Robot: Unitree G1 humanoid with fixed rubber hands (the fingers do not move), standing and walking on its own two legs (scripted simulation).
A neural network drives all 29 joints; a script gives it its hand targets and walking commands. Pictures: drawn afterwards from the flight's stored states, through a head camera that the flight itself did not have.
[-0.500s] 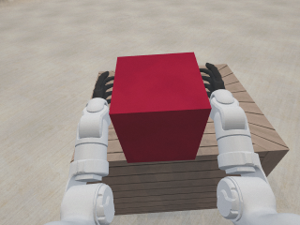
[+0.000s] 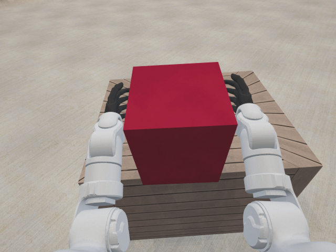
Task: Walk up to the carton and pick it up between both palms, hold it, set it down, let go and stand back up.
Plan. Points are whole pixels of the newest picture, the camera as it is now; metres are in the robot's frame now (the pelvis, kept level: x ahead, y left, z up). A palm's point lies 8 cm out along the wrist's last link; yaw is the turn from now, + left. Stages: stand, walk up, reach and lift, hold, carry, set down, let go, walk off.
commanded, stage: hold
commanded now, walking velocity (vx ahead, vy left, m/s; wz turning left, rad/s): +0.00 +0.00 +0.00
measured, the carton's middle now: (178, 127) +0.39 +0.00 +0.11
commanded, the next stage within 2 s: set down in 0.30 s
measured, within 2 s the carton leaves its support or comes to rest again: neither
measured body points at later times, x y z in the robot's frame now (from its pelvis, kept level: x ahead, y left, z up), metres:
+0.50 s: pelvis +0.00 +0.00 +0.00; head -0.03 -0.01 +0.45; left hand +0.39 +0.15 +0.16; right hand +0.39 -0.16 +0.17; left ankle +0.01 +0.13 -0.76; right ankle +0.02 -0.14 -0.76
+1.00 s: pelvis +0.02 +0.00 +0.00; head -0.01 +0.00 +0.45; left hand +0.41 +0.16 +0.15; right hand +0.41 -0.15 +0.16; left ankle +0.01 +0.13 -0.76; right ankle +0.02 -0.14 -0.76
